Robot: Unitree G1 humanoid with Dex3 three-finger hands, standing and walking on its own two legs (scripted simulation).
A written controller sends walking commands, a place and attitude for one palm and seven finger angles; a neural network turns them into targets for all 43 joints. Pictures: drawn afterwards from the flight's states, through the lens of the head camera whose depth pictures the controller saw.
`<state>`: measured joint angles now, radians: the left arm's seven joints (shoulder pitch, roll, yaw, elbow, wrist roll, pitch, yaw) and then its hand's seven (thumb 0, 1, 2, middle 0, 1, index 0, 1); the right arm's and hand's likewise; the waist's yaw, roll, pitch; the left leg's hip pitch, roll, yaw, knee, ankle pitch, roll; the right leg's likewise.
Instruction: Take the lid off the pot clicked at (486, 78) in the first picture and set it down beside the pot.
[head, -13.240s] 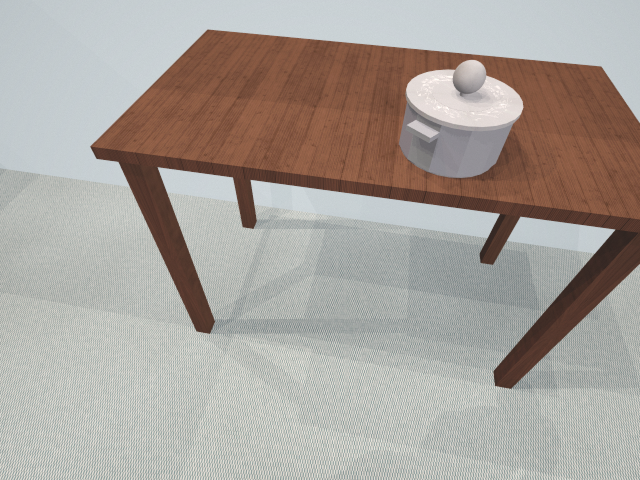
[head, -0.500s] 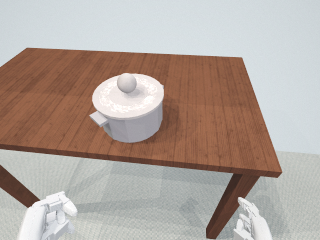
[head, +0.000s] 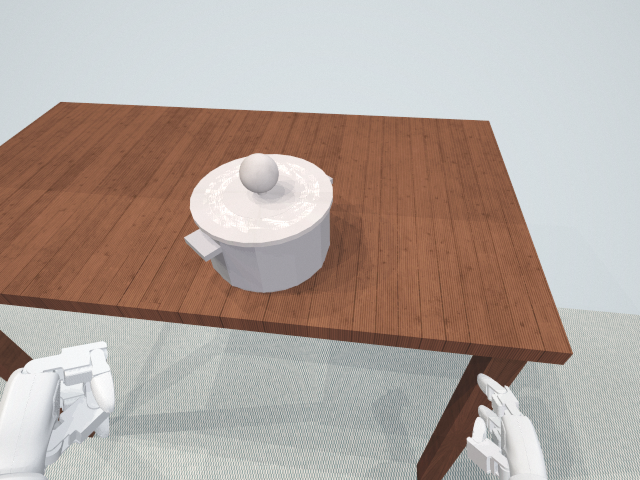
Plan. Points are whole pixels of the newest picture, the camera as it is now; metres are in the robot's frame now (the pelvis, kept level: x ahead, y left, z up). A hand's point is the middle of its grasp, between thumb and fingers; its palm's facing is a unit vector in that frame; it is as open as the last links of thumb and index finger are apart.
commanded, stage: raise the hand higher, near the body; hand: left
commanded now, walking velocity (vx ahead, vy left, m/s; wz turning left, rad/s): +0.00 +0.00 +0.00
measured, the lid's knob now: (259, 173) +0.46 +0.16 +0.17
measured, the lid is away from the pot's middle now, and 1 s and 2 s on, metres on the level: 0.00 0.00 0.00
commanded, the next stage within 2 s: reach forward and open the fingers in 0.40 s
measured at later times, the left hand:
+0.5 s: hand (89, 338) +0.18 +0.24 +0.17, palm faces +0.38 -0.82 -0.44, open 3.1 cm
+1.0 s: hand (61, 320) +0.19 +0.27 +0.18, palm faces -0.13 +0.04 -0.99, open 4.1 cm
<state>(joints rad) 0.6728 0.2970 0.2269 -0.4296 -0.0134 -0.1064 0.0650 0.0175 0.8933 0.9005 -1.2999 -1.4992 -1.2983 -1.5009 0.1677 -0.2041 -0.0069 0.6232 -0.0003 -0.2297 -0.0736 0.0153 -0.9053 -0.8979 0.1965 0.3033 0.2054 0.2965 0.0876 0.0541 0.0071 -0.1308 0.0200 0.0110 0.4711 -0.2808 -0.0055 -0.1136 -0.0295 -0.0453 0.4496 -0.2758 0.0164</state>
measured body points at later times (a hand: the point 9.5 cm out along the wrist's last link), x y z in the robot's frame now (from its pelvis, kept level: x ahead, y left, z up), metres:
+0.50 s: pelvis +0.01 +0.01 +0.00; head -0.01 -0.01 +0.45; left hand +0.15 +0.28 +0.20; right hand +0.20 -0.19 -0.08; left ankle -0.01 +0.12 -0.74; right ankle -0.02 -0.13 -0.74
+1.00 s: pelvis -0.03 +0.00 +0.00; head -0.02 -0.06 +0.45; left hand +0.19 +0.27 +0.23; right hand +0.22 -0.20 -0.09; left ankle -0.01 +0.12 -0.74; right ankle -0.02 -0.13 -0.74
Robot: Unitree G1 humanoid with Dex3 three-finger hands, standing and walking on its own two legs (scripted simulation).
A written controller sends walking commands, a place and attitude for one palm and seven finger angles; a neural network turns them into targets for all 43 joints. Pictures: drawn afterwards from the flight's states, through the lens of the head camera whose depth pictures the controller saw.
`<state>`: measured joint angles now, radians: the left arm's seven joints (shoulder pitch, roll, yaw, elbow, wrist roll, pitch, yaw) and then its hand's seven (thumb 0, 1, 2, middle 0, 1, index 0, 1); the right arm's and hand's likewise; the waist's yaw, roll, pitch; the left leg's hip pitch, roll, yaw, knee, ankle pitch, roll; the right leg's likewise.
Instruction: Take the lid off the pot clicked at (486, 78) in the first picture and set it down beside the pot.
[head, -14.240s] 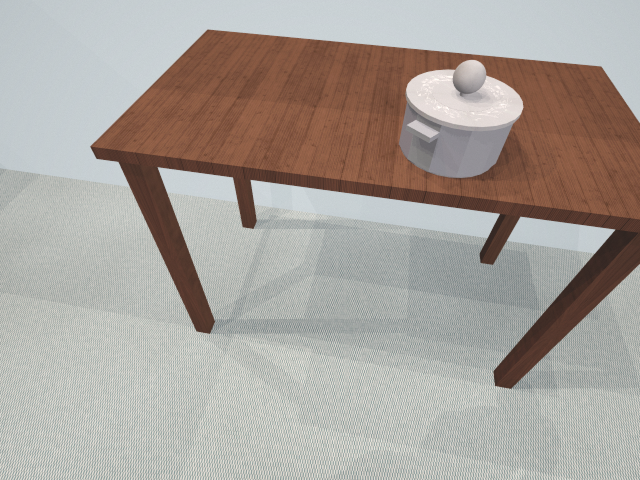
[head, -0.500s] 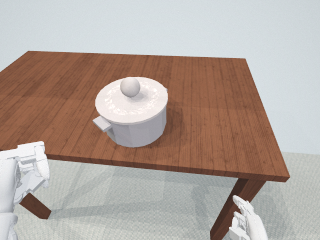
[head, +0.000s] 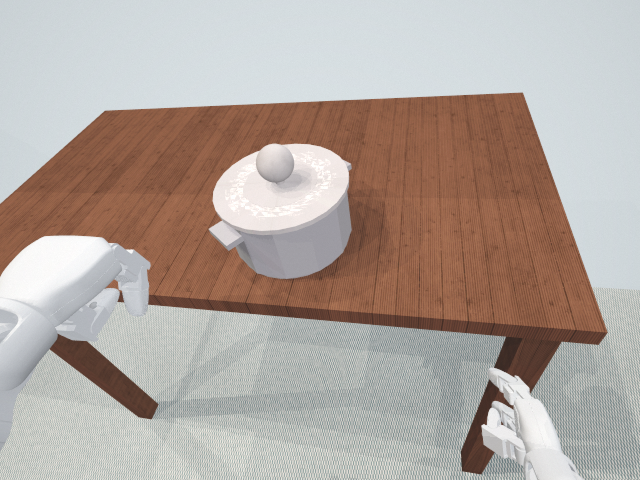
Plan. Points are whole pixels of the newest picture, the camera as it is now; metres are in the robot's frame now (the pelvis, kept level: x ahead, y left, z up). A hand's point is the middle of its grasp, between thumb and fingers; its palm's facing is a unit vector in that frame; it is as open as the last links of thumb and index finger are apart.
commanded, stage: reach forward and open the fingers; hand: left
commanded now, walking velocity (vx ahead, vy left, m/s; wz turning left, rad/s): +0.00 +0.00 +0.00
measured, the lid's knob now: (275, 163) +0.49 +0.14 +0.17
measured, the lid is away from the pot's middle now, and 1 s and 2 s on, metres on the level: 0.00 0.00 0.00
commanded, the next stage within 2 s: move the open hand above the knob in 0.80 s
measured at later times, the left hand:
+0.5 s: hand (107, 237) +0.28 +0.25 +0.23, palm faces -0.02 +0.07 -1.00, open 9.7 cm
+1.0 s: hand (121, 198) +0.31 +0.24 +0.25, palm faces -0.03 +0.06 -1.00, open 10.0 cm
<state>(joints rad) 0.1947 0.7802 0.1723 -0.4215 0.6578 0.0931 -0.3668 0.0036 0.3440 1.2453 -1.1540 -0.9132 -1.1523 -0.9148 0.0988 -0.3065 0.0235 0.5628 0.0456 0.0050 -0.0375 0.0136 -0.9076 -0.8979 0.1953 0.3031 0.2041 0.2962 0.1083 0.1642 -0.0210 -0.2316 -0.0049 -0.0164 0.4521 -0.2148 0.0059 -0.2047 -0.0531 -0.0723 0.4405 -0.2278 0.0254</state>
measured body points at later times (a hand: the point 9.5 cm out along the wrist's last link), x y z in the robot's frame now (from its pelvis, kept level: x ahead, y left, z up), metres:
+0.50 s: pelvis -0.03 +0.01 +0.00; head -0.04 -0.05 +0.44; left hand +0.27 +0.24 +0.28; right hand +0.18 -0.21 -0.09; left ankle +0.02 +0.12 -0.74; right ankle +0.00 -0.13 -0.74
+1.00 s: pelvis -0.02 +0.00 +0.00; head -0.02 -0.06 +0.44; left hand +0.31 +0.23 +0.30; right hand +0.20 -0.22 -0.10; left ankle +0.02 +0.12 -0.74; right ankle +0.00 -0.13 -0.74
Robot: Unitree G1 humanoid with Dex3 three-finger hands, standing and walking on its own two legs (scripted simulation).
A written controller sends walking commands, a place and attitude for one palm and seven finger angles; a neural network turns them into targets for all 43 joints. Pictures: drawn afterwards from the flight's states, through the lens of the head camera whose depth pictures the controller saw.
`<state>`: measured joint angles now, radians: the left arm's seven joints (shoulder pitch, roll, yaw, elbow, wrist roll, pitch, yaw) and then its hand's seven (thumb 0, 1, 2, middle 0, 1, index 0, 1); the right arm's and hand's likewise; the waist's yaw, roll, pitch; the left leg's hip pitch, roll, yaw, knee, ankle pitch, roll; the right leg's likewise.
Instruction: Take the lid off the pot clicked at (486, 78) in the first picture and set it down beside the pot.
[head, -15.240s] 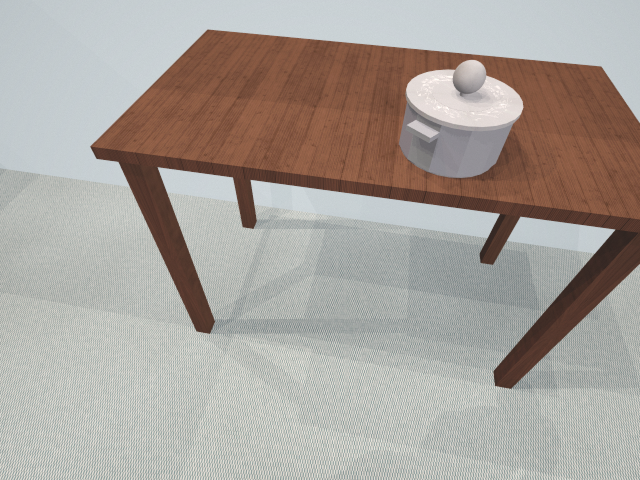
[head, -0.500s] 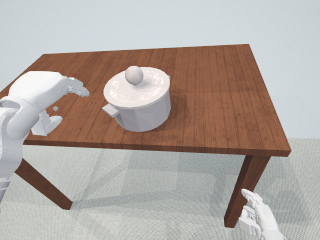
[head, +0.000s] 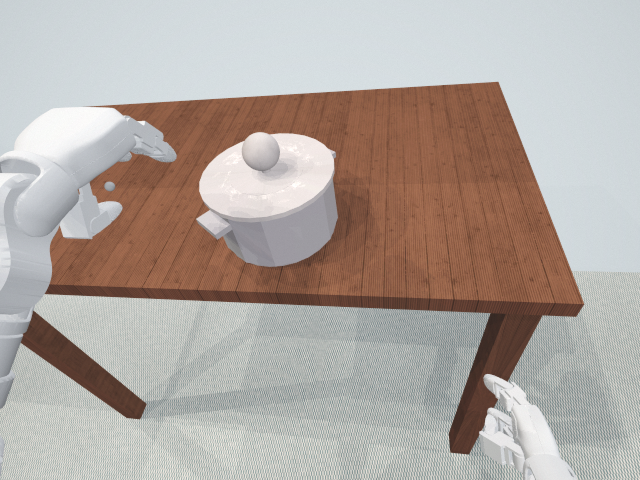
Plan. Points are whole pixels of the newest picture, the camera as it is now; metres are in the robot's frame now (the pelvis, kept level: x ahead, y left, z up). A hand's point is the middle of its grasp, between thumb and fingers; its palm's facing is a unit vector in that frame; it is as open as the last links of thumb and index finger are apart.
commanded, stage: move the open hand above the knob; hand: left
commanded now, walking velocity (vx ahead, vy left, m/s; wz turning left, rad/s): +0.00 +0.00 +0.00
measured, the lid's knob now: (260, 151) +0.51 +0.14 +0.17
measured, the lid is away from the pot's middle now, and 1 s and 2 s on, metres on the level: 0.00 0.00 0.00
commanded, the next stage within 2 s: none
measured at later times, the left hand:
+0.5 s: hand (167, 154) +0.38 +0.20 +0.25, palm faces -0.03 +0.02 -1.00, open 10.0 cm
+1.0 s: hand (214, 125) +0.43 +0.16 +0.26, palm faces -0.07 +0.00 -1.00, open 10.0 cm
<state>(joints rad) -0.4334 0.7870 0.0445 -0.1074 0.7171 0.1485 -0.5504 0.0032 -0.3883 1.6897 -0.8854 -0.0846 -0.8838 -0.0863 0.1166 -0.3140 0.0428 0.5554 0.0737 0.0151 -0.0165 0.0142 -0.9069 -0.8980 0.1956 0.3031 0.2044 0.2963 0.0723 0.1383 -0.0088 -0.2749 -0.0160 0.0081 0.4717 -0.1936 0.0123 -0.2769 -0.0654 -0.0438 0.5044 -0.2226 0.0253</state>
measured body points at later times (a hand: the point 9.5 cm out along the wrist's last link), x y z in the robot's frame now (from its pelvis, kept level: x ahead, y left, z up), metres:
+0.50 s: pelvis +0.01 +0.00 +0.00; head +0.02 -0.05 +0.45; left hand +0.38 +0.19 +0.31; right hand +0.23 -0.21 -0.10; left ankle +0.04 +0.12 -0.74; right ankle +0.03 -0.13 -0.74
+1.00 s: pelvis +0.03 +0.00 +0.00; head +0.04 -0.06 +0.45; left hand +0.43 +0.16 +0.31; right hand +0.22 -0.23 -0.11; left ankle +0.04 +0.12 -0.74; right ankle +0.03 -0.13 -0.74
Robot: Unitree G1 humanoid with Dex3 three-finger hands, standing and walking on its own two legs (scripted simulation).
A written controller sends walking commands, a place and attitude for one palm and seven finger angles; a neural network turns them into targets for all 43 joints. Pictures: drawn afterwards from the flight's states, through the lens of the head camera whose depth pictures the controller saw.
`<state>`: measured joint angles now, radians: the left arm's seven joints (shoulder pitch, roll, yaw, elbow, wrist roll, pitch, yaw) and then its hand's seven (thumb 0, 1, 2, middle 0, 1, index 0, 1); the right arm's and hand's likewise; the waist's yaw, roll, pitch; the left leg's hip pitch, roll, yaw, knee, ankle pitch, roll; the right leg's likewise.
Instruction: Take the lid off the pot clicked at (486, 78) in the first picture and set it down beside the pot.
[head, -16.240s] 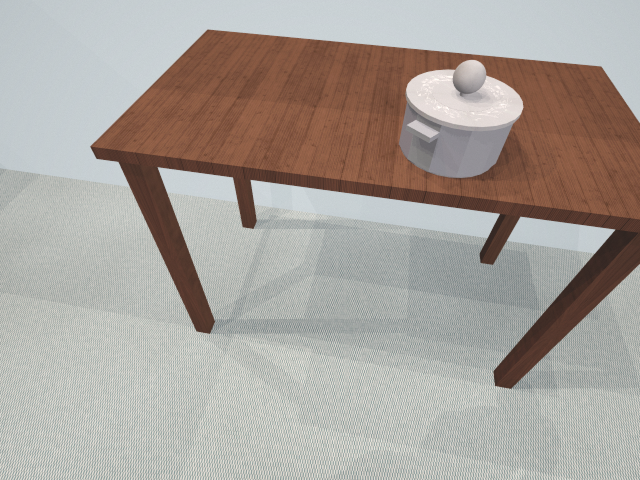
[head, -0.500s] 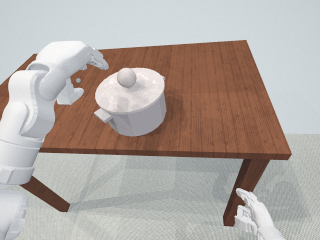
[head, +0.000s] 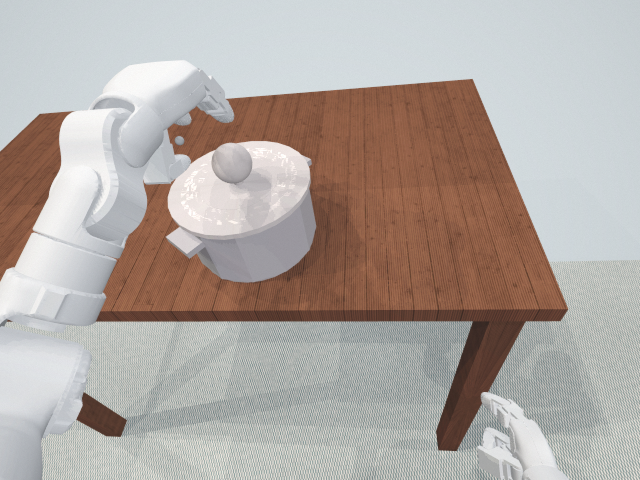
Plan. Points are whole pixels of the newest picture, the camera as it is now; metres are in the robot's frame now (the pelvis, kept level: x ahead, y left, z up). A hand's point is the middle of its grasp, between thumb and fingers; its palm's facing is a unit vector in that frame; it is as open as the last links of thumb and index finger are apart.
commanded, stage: move the open hand above the knob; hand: left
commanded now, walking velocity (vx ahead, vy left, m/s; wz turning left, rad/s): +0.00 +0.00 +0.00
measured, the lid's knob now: (232, 163) +0.48 +0.15 +0.17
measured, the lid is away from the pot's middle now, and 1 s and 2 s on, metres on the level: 0.00 0.00 0.00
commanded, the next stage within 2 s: lower the open fingers around the knob in 1.84 s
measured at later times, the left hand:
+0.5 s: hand (210, 115) +0.45 +0.14 +0.26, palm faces -0.14 -0.03 -0.99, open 10.0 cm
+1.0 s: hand (202, 119) +0.45 +0.15 +0.25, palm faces -0.13 -0.04 -0.99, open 10.0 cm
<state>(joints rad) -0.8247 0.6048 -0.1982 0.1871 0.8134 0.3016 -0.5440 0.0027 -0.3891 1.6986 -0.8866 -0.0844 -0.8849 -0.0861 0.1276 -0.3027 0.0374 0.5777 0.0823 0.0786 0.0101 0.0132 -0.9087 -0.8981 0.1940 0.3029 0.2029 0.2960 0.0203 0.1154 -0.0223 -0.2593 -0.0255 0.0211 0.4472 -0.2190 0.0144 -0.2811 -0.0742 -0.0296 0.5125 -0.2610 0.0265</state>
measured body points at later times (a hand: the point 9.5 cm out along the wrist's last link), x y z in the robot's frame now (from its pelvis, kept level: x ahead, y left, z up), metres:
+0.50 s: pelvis +0.01 +0.00 +0.00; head +0.03 -0.04 +0.45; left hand +0.46 +0.14 +0.31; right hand +0.17 -0.24 -0.12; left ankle +0.01 +0.12 -0.74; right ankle +0.00 -0.13 -0.74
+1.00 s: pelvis +0.01 +0.01 +0.00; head +0.02 -0.04 +0.45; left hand +0.45 +0.15 +0.31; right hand +0.18 -0.23 -0.11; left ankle +0.01 +0.12 -0.74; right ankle +0.00 -0.13 -0.74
